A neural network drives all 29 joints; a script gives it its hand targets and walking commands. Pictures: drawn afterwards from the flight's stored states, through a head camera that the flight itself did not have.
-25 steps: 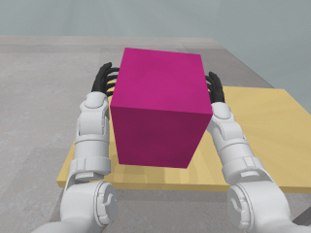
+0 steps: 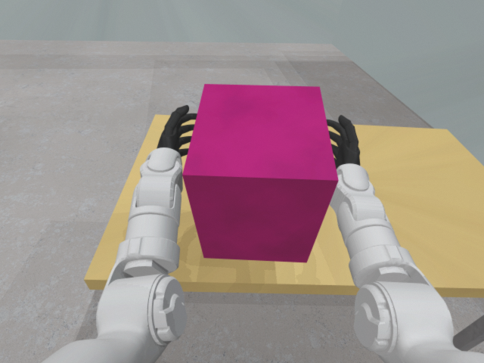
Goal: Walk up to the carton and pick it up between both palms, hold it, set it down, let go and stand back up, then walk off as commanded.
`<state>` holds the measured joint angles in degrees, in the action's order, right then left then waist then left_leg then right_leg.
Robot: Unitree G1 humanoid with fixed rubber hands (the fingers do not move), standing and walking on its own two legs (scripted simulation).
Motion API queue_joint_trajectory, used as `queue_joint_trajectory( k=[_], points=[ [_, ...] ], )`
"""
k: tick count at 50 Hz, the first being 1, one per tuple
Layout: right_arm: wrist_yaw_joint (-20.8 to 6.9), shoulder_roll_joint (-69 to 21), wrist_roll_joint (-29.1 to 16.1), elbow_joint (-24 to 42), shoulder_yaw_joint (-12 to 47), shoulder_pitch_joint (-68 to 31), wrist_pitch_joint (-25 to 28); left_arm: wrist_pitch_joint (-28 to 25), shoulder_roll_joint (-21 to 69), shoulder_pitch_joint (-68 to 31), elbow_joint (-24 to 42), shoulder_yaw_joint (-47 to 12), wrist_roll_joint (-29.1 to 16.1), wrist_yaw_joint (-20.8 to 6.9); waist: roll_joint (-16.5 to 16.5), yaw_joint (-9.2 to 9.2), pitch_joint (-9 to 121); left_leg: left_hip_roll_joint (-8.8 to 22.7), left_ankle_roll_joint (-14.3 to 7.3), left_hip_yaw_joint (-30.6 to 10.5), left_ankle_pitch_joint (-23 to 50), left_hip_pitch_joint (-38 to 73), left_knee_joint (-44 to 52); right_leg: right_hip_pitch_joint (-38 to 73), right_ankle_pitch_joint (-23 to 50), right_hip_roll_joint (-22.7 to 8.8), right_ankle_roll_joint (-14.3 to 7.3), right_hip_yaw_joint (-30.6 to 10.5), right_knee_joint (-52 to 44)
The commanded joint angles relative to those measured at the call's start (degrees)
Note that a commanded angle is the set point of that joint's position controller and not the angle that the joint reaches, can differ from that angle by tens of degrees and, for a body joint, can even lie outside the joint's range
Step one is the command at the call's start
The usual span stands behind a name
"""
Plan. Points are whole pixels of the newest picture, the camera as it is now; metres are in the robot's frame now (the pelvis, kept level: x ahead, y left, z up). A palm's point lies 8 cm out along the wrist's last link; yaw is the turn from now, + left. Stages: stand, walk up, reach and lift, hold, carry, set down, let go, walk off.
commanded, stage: set down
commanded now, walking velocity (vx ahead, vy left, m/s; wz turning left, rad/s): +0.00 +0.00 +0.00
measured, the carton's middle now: (258, 177) +0.41 +0.00 +0.12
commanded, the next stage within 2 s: none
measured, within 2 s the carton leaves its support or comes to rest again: neither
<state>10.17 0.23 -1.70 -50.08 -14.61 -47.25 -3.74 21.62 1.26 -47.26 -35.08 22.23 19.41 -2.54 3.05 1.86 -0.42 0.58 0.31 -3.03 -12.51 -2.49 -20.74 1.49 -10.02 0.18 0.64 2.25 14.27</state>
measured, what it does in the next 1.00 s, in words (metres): stands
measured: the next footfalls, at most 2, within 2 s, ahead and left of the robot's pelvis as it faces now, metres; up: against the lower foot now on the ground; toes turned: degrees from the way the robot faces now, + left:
none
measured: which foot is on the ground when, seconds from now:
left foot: down 0.00-1.00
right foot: down 0.00-1.00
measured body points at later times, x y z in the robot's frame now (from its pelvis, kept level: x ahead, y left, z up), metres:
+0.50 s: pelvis +0.00 +0.00 +0.00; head -0.03 +0.03 +0.45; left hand +0.42 +0.14 +0.15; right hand +0.41 -0.15 +0.16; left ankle -0.01 +0.12 -0.75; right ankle -0.02 -0.12 -0.75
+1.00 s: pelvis +0.02 +0.00 +0.00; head +0.02 +0.03 +0.45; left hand +0.45 +0.14 +0.12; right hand +0.43 -0.16 +0.13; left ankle -0.01 +0.12 -0.75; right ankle -0.02 -0.12 -0.75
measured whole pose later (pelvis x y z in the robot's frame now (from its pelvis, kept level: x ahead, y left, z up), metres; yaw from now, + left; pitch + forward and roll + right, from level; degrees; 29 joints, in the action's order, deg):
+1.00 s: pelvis +0.02 +0.00 +0.00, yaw -1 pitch -1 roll -1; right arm 8.4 -3.0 9.6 -52.2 -24.7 -46.1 0.3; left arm 8.8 1.1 -49.4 -50.5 27.5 19.4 -2.4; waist 3.1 1.9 -1.1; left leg 0.6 0.3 -2.3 -13.3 -6.2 -20.7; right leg -2.5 -10.6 0.1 1.1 1.7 14.3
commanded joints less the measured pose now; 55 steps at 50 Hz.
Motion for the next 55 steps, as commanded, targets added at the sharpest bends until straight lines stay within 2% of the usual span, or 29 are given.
queue_joint_trajectory(
  k=[1,3,5,7,8,9,11,13,16,19,23,24,28,30,31,34,35,36,37,40,41,42,43,45,46,51,52,54,55],
  points=[
    [-8.39,-31.20,3.39,12.40,15.23,-41.14,4.85,-5.29,29.50,-36.76,5.53,-19.34,-6.15,-7.81,-3.06,1.18,24.87,-2.59,3.66,6.66,25.61,7.08,0.98,8.40,22.49,1.75,2.26,3.33,1.76],
    [-8.59,-31.12,4.39,10.16,14.25,-40.63,4.79,-5.85,28.64,-38.53,5.06,-18.84,-6.07,-7.80,-3.34,1.54,24.03,-2.77,3.63,6.67,23.84,6.82,1.21,7.81,21.04,1.36,2.57,3.45,1.50],
    [-8.60,-31.35,5.88,8.77,12.00,-40.24,4.20,-5.77,27.94,-36.58,0.80,-16.33,-5.58,-8.07,-0.68,1.31,21.60,-2.60,2.90,6.64,20.37,4.39,2.20,8.26,20.54,1.26,2.71,3.12,1.56],
    [-8.81,-31.75,6.02,9.53,11.89,-41.85,5.17,-6.86,28.96,-38.81,0.51,-17.10,-5.70,-8.21,-1.80,1.26,22.93,-2.66,2.91,7.16,18.03,3.53,3.02,8.20,18.28,1.15,2.47,3.20,1.56],
    [-9.11,-32.24,6.40,10.78,12.44,-42.36,5.45,-7.00,28.81,-39.52,-0.02,-16.48,-5.53,-8.15,-2.20,0.75,24.33,-2.82,2.71,7.31,18.27,4.02,2.65,8.18,18.20,1.01,2.76,3.26,1.83],
    [-9.14,-33.34,5.95,11.42,13.41,-41.16,5.77,-8.41,29.27,-41.34,4.67,-18.63,-6.90,-7.64,-3.06,1.19,27.56,-2.57,3.42,6.82,21.03,5.38,2.09,7.94,20.98,1.34,2.82,3.44,2.67],
    [-9.27,-34.54,6.27,11.38,13.33,-43.43,6.36,-9.64,29.29,-41.96,2.45,-18.36,-7.53,-7.13,-2.29,0.01,28.06,-2.22,3.36,6.98,22.24,5.17,1.88,7.58,21.38,1.22,2.75,2.95,2.36],
    [-9.52,-32.74,8.69,6.20,9.29,-40.63,5.78,-9.62,28.90,-42.10,-0.57,-17.08,-6.34,-7.51,-2.80,2.12,24.12,-2.22,3.62,7.24,19.68,4.14,2.68,6.17,17.99,1.25,2.60,3.49,1.34],
    [-10.08,-32.50,10.18,6.00,7.64,-39.17,5.69,-9.60,26.80,-40.24,-4.39,-13.12,-4.27,-7.92,-1.27,0.14,21.14,-2.43,2.30,7.92,14.02,1.12,4.32,7.24,14.81,0.74,2.99,3.12,1.51],
    [-10.47,-33.13,11.23,5.07,6.59,-38.80,5.80,-10.44,26.38,-41.00,-5.77,-12.49,-4.13,-8.08,-1.86,0.13,21.26,-2.75,1.99,8.29,12.32,-0.44,4.94,7.24,14.79,0.20,3.14,2.79,1.70],
    [-10.96,-34.29,13.00,5.36,4.90,-41.09,6.58,-12.41,26.56,-45.14,-4.59,-13.18,-4.50,-7.53,-2.67,0.31,24.02,-2.27,2.86,8.29,14.74,0.30,4.38,7.02,16.62,0.47,3.26,3.20,2.48],
    [-11.14,-34.38,12.36,6.58,5.94,-41.23,7.01,-12.50,26.71,-43.25,-5.31,-12.65,-4.32,-7.33,-2.79,-0.80,25.29,-2.20,2.91,8.28,16.57,1.11,3.97,6.48,17.96,0.44,3.26,3.17,2.61],
    [-11.29,-34.89,14.09,4.04,4.70,-38.76,7.41,-14.10,26.47,-44.63,-5.75,-13.06,-4.71,-6.65,-3.85,0.03,26.48,-2.09,3.57,8.36,19.64,0.65,3.14,6.27,19.77,0.42,2.97,3.25,2.95],
    [-11.34,-34.69,15.00,4.63,3.89,-38.39,7.40,-13.76,24.94,-42.33,-9.51,-10.85,-4.04,-7.13,-1.89,-0.08,24.22,-2.25,2.66,8.83,15.92,-1.87,4.07,8.35,19.30,0.27,3.25,2.99,2.65],
    [-11.37,-35.56,14.17,5.73,5.01,-40.06,7.53,-13.97,24.91,-41.93,-8.54,-10.72,-3.80,-7.31,-1.50,-1.57,25.46,-2.43,2.32,9.10,15.46,-2.33,4.53,9.91,21.12,-0.05,3.69,2.54,3.23],
    [-11.52,-34.93,16.04,4.09,2.96,-37.86,6.88,-14.08,23.49,-42.42,-11.19,-8.40,-2.54,-7.81,-0.99,-0.92,24.25,-2.55,1.77,9.40,13.00,-4.42,5.35,10.67,21.64,-0.55,4.07,2.21,3.52],
    [-11.78,-34.86,16.26,4.40,2.81,-37.35,6.88,-14.44,23.79,-42.73,-10.82,-8.65,-2.44,-7.66,-2.26,-0.35,24.81,-2.52,1.94,9.28,13.30,-3.64,5.29,10.08,20.78,-0.37,3.90,2.56,3.54],
    [-11.80,-34.65,16.41,5.39,2.38,-38.16,7.24,-14.76,23.85,-44.09,-10.39,-9.24,-2.76,-7.56,-3.17,-0.24,25.28,-2.44,2.49,8.97,14.14,-3.47,4.99,9.38,20.70,-0.18,3.77,2.84,3.86],
    [-11.92,-35.76,16.44,6.07,3.02,-39.59,7.53,-15.10,23.52,-43.25,-10.63,-8.36,-2.50,-7.57,-1.92,-1.83,25.39,-2.44,2.12,9.44,15.98,-3.72,4.46,9.75,22.62,-0.26,3.93,2.37,4.09],
    [-11.97,-36.33,16.19,6.33,4.20,-37.56,8.28,-15.80,25.56,-42.64,-9.62,-10.89,-3.24,-7.11,-4.18,-0.77,29.06,-2.09,3.47,8.76,23.97,-1.41,2.44,8.47,26.51,0.65,3.50,3.37,5.12],
    [-11.88,-36.64,15.96,6.47,5.06,-37.87,8.12,-16.31,23.86,-42.18,-9.96,-9.69,-3.44,-7.13,-3.57,-2.30,29.42,-2.29,2.99,9.37,23.49,-1.63,2.05,9.32,27.71,0.23,3.72,2.55,5.04],
    [-11.95,-37.31,15.78,6.39,6.04,-37.05,8.28,-16.90,23.60,-43.41,-8.91,-9.93,-3.27,-6.97,-3.56,-2.17,30.98,-2.19,3.17,9.24,24.79,-2.04,1.86,9.95,28.83,0.36,3.77,2.70,5.48],
    [-11.85,-37.73,16.33,7.26,5.15,-37.14,8.85,-17.17,25.45,-42.25,-9.44,-10.95,-4.04,-6.99,-2.91,-0.78,32.17,-2.28,3.28,9.08,25.55,-2.39,1.61,10.27,31.53,0.35,3.74,2.76,6.07],
    [-11.68,-37.33,16.58,6.64,4.94,-36.46,8.63,-17.38,24.42,-41.73,-11.36,-10.66,-3.55,-7.26,-3.80,-0.73,31.51,-2.21,3.24,9.22,24.67,-3.30,1.61,10.51,30.47,0.30,3.72,2.70,5.84],
    [-11.61,-36.91,17.14,5.98,3.53,-37.27,8.63,-17.24,23.22,-41.79,-12.79,-8.60,-2.70,-7.43,-2.89,-1.72,30.24,-2.13,2.86,9.43,22.63,-4.70,2.42,11.18,30.00,-0.10,3.95,2.32,5.47],
    [-11.98,-39.09,18.06,6.30,4.81,-34.65,9.63,-19.47,25.33,-43.91,-9.60,-11.37,-4.33,-6.56,-4.38,-0.45,34.66,-1.82,3.70,9.09,27.48,-2.95,0.67,9.93,33.78,0.57,3.91,2.93,7.11],
    [-12.04,-38.18,18.51,4.65,2.77,-34.84,9.71,-19.56,25.37,-43.96,-10.49,-11.44,-3.85,-6.58,-4.47,0.01,34.96,-1.27,3.85,8.95,27.23,-2.29,0.90,8.13,31.20,0.77,3.54,3.26,6.04],
    [-12.08,-37.07,18.83,4.22,1.58,-35.23,9.44,-18.76,24.32,-41.01,-14.53,-9.35,-2.69,-6.95,-4.71,-0.93,31.07,-1.48,3.62,9.42,25.51,-2.57,1.40,6.69,27.46,0.51,3.32,3.03,4.89],
    [-12.32,-38.08,18.93,5.97,2.23,-35.57,10.24,-19.51,24.92,-42.09,-12.88,-10.07,-2.80,-6.86,-4.32,-1.04,34.30,-1.22,3.81,9.26,27.60,-1.97,0.76,6.95,29.71,0.90,3.33,3.46,5.75]
  ],
)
